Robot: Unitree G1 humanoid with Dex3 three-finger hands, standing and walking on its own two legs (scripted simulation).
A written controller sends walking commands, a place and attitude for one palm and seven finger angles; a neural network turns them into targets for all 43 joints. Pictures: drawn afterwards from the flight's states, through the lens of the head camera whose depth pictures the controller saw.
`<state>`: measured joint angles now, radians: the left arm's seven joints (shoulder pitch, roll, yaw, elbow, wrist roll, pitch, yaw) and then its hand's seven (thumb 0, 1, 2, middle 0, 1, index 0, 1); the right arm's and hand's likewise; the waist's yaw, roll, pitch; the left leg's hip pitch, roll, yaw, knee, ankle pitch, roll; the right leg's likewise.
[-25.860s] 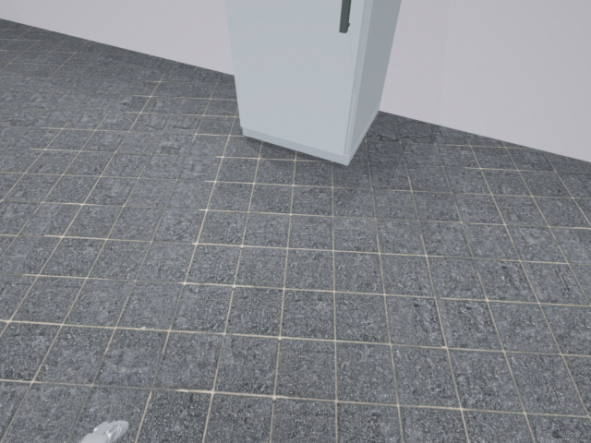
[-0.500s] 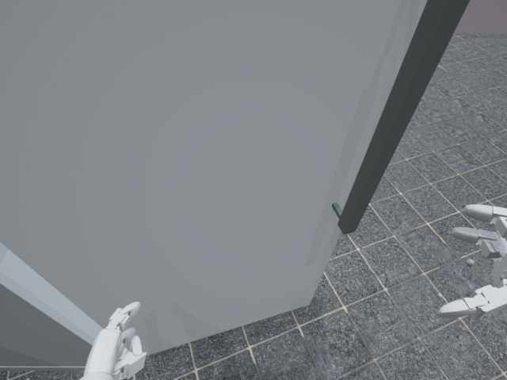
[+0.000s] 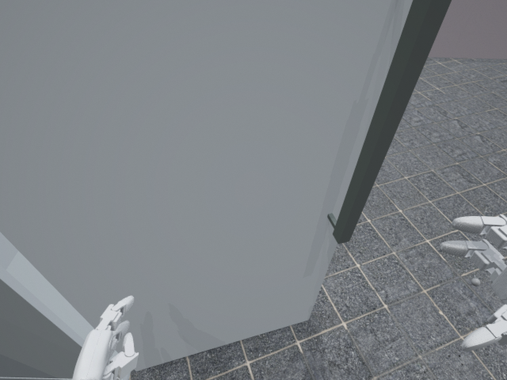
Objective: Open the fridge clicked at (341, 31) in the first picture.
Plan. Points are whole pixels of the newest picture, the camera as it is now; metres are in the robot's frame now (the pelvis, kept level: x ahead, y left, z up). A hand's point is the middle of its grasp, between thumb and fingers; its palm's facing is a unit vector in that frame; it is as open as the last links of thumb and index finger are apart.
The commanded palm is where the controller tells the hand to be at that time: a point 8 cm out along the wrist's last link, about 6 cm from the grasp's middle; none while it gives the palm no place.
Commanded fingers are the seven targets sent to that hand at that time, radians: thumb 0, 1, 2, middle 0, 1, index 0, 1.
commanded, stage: draw the hand back to the body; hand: right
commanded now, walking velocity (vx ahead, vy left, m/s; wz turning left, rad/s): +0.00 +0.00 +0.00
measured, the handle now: (365, 144) +0.43 -0.16 +0.18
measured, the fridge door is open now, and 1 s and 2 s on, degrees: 73 73 73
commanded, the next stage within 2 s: step back with the hand held close in 1.04 s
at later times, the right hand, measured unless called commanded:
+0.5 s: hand out of the picture +0.23 -0.28 +0.17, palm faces +0.47 +0.80 -0.37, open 10.4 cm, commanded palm +0.18 -0.32 +0.19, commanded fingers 0.00 -0.65 -0.78 0.21 0.45 0.21 0.45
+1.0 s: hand (499, 273) +0.21 -0.25 +0.18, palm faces +0.49 +0.78 -0.40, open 7.5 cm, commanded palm +0.16 -0.29 +0.20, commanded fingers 0.00 -0.90 -0.90 0.20 0.30 0.20 0.30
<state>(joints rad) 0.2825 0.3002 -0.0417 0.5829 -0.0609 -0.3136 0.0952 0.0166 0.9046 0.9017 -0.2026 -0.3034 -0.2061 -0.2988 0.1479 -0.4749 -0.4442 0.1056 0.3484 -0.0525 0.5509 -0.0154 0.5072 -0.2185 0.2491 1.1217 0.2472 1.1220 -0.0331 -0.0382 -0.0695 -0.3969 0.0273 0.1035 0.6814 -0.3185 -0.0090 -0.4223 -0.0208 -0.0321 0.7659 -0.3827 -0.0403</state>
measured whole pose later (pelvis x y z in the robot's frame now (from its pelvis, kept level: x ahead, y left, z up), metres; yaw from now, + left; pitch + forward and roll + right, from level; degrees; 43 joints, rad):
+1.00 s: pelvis +0.02 +0.02 +0.02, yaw +0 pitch -4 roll +0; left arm 0.21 0.23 -0.01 0.67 -0.01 -0.19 0.08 0.02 0.91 0.90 -0.20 -0.30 -0.21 -0.30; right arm 0.45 -0.36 -0.35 -0.36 0.07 -0.08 -0.12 0.01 -0.87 -0.89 0.21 0.31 0.21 0.31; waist -0.08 -0.06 -0.01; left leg -0.13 0.02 0.10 0.45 -0.25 0.01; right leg -0.13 -0.02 -0.04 0.47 -0.28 -0.01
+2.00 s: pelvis -0.08 -0.03 +0.00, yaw +0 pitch -2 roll +3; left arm 0.23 0.20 -0.01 0.60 0.00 -0.14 0.07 0.02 0.90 0.90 -0.21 -0.30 -0.21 -0.30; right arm 0.48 -0.41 -0.44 -0.56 0.02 -0.24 -0.16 0.01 -0.88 -0.89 0.21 0.30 0.21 0.30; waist 0.00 0.04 0.08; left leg -0.44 0.01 0.02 0.86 -0.36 -0.02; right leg -0.42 0.00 -0.06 0.69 -0.21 -0.10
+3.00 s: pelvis -0.29 -0.09 +0.00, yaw +3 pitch -3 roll +0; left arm 0.27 0.20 0.00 0.65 0.00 -0.14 0.09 0.02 0.90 0.90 -0.20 -0.30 -0.21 -0.30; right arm 0.39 -0.35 -0.40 -0.42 0.04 -0.16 -0.16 0.01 -0.89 -0.89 0.20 0.30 0.20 0.30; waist 0.01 0.10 -0.04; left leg -0.36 0.03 0.03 0.84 -0.47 0.02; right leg -0.27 -0.01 -0.05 0.65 -0.31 -0.03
